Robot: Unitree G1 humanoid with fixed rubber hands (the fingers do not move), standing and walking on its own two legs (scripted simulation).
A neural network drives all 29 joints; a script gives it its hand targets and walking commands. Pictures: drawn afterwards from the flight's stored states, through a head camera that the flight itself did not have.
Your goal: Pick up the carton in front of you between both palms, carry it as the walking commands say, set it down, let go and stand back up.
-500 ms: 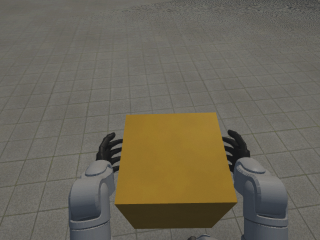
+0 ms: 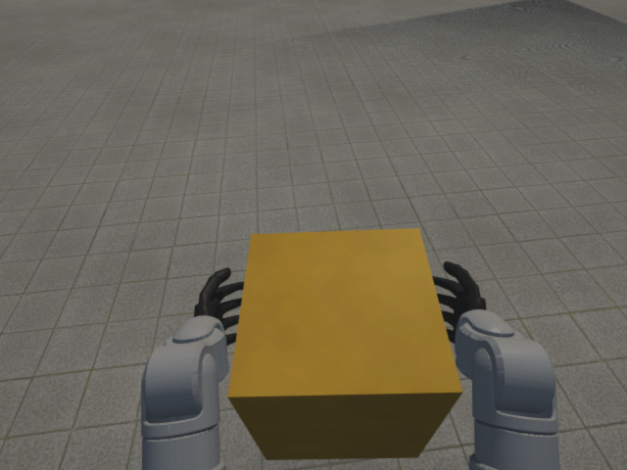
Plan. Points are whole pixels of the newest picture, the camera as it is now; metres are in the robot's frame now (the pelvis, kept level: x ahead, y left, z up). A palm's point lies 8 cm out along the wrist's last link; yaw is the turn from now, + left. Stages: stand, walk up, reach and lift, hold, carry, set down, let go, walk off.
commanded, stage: carry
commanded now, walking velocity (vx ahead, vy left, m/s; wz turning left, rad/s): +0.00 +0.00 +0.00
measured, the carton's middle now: (338, 351) +0.27 +0.00 +0.02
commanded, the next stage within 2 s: hold in 1.84 s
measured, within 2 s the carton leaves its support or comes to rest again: neither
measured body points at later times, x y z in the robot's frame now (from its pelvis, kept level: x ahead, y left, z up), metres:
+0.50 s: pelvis +0.02 +0.02 -0.01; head -0.01 +0.02 +0.44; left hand +0.29 +0.17 +0.08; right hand +0.29 -0.14 +0.08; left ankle -0.02 +0.12 -0.74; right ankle -0.01 -0.09 -0.74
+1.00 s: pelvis -0.01 +0.02 +0.00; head -0.04 +0.01 +0.45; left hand +0.26 +0.16 +0.06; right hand +0.26 -0.14 +0.06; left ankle -0.02 +0.12 -0.74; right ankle -0.01 -0.09 -0.74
